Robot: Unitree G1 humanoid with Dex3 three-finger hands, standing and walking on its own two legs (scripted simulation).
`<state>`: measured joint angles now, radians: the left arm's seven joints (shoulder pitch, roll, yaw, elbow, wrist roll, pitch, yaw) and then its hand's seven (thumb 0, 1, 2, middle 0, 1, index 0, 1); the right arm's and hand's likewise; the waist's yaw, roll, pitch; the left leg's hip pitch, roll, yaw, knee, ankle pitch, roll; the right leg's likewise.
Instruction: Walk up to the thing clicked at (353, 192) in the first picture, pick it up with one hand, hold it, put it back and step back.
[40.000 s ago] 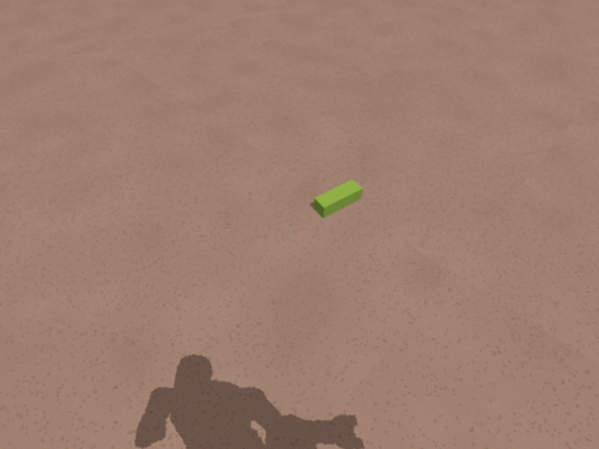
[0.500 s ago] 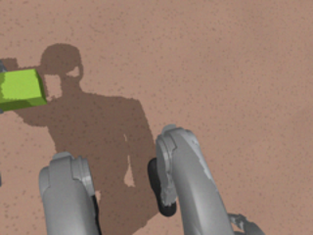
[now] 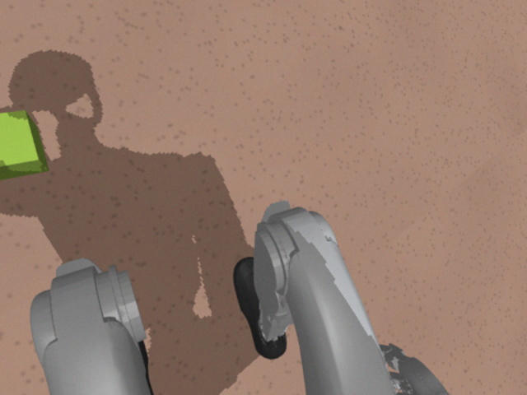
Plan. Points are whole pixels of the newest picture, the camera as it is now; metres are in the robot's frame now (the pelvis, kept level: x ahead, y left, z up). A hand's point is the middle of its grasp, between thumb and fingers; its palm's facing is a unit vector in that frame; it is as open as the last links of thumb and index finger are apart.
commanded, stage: rest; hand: left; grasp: from above
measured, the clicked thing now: out of the picture +0.48 +0.32 -0.26
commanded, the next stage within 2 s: open in 0.62 s
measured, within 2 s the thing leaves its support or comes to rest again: rests again in 0.36 s
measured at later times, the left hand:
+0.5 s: hand out of the picture +0.47 +0.31 -0.25, palm faces -0.46 -0.11 -0.88, open 10.2 cm
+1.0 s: hand out of the picture +0.48 +0.32 -0.25, palm faces -0.45 -0.11 -0.89, open 10.9 cm
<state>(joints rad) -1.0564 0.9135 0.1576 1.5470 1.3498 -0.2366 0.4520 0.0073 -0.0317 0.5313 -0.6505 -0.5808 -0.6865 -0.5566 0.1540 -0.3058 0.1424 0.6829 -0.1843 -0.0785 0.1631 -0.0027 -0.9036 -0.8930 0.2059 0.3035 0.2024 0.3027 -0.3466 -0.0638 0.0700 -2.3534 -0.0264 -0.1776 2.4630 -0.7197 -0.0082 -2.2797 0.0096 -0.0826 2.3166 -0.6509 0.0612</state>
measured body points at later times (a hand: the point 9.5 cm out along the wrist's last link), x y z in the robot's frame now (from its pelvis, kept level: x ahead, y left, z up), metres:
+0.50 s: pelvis +0.00 +0.01 -0.01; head +0.28 +0.12 +0.31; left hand +0.49 +0.31 -0.20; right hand +0.02 -0.26 -0.06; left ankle +0.06 +0.12 -0.29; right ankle +0.11 -0.13 -0.29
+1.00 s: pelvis -0.01 +0.01 -0.01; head +0.28 +0.12 +0.31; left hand +0.50 +0.32 -0.20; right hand +0.02 -0.26 -0.06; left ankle +0.06 +0.12 -0.29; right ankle +0.11 -0.13 -0.29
